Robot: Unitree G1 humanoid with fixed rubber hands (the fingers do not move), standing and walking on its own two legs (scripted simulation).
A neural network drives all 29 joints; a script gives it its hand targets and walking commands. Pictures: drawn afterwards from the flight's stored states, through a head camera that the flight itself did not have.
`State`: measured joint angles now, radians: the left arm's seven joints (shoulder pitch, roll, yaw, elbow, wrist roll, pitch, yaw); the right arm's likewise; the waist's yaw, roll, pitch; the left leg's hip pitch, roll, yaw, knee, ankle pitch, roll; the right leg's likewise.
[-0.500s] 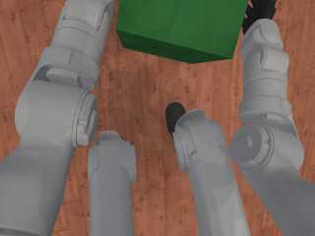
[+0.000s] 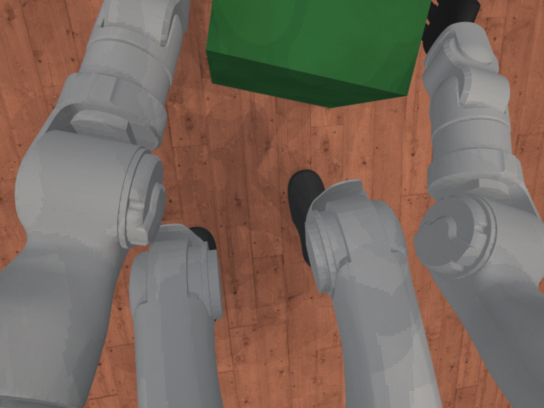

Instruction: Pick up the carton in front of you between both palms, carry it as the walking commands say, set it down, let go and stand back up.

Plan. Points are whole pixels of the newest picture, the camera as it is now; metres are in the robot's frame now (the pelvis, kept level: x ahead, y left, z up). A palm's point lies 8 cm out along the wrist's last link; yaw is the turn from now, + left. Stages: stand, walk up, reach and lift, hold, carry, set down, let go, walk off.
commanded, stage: set down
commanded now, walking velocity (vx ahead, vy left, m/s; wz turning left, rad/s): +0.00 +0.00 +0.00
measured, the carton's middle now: (302, 8) +0.52 -0.14 -0.26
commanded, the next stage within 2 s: let go in 1.72 s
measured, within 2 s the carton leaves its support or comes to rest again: neither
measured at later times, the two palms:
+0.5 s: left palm out of the picture +0.58 +0.02 -0.20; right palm (443, 37) +0.46 -0.29 -0.19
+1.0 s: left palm out of the picture +0.61 +0.02 -0.09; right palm (538, 12) +0.46 -0.32 -0.10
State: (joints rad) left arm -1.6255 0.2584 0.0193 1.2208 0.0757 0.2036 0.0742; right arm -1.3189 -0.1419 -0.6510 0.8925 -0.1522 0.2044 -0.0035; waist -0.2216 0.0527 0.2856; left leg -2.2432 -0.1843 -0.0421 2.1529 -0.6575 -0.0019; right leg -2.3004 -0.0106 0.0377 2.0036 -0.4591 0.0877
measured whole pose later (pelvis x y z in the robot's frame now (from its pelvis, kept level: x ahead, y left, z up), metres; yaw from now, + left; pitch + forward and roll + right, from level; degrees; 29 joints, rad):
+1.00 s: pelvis -0.01 -0.02 +0.02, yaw -2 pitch +40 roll -2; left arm -1.61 0.48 -0.08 1.12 -0.10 0.25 0.04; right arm -1.27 -0.20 -0.37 0.83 0.17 0.17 -0.16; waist -0.23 0.04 0.26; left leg -2.13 -0.05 -0.04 2.08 -0.65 -0.01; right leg -2.22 0.00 -0.02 1.92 -0.40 0.01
